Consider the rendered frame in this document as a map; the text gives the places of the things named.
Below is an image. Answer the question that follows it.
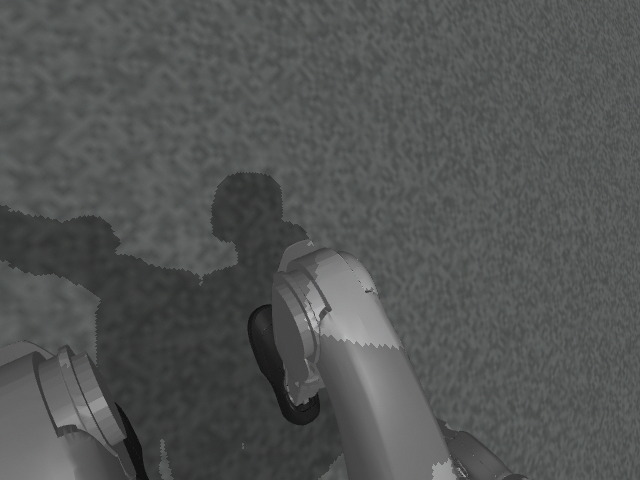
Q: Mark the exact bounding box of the right robot hand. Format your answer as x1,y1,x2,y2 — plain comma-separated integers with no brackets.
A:
436,418,513,480

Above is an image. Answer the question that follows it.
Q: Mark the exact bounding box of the right robot foot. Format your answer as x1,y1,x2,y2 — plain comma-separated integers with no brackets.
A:
248,304,320,425

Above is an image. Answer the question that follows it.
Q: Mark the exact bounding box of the left robot foot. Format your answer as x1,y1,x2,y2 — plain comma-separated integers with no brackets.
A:
115,403,149,480

